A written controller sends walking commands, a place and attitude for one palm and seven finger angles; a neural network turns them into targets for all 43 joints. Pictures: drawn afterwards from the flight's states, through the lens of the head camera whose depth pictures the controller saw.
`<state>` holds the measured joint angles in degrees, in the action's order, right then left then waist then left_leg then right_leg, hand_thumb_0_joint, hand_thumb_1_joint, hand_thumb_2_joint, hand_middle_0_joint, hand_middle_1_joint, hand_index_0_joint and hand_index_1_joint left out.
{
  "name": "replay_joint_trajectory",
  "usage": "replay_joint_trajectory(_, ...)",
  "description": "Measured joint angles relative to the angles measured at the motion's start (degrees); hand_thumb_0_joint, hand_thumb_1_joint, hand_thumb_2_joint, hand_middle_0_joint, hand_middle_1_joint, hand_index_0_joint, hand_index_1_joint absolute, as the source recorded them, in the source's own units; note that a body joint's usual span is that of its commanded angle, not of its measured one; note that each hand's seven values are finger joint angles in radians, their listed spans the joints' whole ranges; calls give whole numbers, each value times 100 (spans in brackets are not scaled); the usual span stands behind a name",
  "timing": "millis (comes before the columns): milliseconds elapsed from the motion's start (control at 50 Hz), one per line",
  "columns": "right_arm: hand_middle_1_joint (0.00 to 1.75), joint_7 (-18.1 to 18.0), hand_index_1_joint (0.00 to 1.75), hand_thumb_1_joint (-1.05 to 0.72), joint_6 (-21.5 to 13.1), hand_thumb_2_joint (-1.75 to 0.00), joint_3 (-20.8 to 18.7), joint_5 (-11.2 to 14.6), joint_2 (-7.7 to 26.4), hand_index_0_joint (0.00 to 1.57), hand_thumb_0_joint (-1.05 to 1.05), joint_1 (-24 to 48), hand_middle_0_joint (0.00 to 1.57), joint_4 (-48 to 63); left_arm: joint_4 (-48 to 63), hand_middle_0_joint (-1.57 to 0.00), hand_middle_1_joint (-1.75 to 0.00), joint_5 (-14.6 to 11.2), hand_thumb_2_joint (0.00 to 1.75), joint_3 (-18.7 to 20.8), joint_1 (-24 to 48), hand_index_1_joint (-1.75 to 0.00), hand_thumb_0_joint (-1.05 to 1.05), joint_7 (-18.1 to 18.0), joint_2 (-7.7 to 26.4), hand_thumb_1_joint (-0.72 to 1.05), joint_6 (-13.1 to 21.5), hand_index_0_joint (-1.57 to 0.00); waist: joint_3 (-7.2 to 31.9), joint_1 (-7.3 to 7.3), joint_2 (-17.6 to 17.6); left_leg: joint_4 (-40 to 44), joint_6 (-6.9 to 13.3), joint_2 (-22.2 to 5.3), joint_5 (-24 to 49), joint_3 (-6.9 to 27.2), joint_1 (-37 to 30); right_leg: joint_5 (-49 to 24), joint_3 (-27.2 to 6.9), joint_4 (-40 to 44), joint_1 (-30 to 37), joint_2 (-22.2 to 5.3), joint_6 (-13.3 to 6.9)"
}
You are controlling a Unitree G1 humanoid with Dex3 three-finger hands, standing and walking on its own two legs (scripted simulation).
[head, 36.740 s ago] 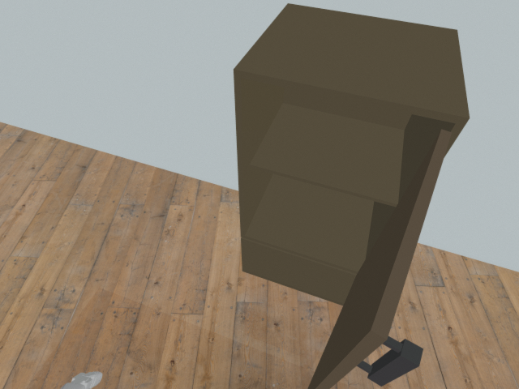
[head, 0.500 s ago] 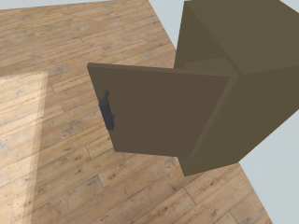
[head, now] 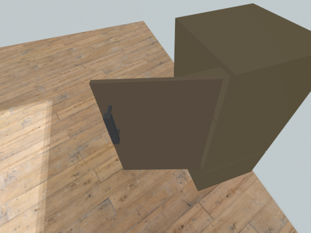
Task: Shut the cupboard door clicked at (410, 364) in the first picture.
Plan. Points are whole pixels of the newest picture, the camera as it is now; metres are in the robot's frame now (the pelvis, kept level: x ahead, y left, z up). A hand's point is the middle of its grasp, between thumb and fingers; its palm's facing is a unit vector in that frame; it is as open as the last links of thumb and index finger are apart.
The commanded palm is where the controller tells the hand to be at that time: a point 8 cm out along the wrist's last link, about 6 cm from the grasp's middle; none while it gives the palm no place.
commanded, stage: look again from close up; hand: left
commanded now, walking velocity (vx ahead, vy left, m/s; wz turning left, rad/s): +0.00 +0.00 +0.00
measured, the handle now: (113, 125) +0.48 +0.19 -0.05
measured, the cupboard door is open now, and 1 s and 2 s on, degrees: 71 71 71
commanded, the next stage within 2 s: raise the hand and make a fist in 0.50 s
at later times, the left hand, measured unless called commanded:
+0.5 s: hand out of the picture +0.02 +0.15 -0.17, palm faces +0.02 -0.98 -0.20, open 7.3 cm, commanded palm none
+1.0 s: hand (108, 227) +0.16 +0.14 -0.08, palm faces +0.03 -1.00 +0.05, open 6.3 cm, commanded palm +0.13 +0.20 -0.06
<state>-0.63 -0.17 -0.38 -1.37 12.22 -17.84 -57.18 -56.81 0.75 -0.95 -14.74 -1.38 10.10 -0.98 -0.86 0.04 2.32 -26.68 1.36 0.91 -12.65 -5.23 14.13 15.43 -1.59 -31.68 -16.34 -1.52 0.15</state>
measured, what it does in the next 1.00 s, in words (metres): lowers itself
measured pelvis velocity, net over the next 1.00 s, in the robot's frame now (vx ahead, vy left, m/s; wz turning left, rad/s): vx -0.02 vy -0.02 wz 0.06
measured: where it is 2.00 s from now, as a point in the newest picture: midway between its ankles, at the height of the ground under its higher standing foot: outside the picture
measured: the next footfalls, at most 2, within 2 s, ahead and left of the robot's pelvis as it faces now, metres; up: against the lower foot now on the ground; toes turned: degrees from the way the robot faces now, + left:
none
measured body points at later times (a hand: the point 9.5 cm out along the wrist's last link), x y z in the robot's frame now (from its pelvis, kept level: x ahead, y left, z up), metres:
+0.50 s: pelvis +0.02 -0.02 +0.00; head +0.04 -0.03 +0.45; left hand +0.02 +0.20 -0.15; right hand +0.02 -0.24 -0.16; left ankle +0.02 +0.11 -0.74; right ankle +0.02 -0.12 -0.74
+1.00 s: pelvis -0.02 -0.02 -0.10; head +0.03 -0.01 +0.34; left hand +0.15 +0.20 -0.08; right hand +0.25 -0.27 -0.13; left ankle +0.02 +0.11 -0.74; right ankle +0.02 -0.12 -0.74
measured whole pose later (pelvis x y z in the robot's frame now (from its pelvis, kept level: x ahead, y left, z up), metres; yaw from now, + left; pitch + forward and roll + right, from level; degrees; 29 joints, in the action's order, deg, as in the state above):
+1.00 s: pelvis -0.02 -0.02 -0.10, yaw +3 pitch +14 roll +1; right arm -0.6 -14.8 -5.7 0.6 16.3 -6.6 -28.2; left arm -7.1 -14.3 3.8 -25.8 18.6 8.3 31.7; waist 8.6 -1.8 -2.5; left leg -70.6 -0.9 -0.8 -30.4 -0.8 53.7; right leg 33.0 2.6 -72.3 -52.9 -1.1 -2.4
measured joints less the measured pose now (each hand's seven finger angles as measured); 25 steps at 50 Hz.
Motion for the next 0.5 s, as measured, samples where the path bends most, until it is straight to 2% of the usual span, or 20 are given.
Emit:
replay_joint_trajectory(200, 29, -54, 30, -91, -62, -90, 68, 38, -169, 20, 1, -91, 19, -485, -475, -20, -30, -33, 90, -37, -9, -30, 1, -2, -84, 92, 49, -20, -160, 31, -155, 163, -106, -123, 35, 70, -164, -81, 76, 272, 222, 125, -89)
replay_joint_trajectory(500, 29, -113, 30, -91, -103, -90, 77, 46, -363, 20, 1, 246, 20, -681, -739, -20, -30, -23, 90, -22, -25, -30, 1, -29, -170, 92, 120, -20, -172, -39, -174, 233, -205, -216, -32, 151, -330, -30, 158, 414, 437, 218, -178)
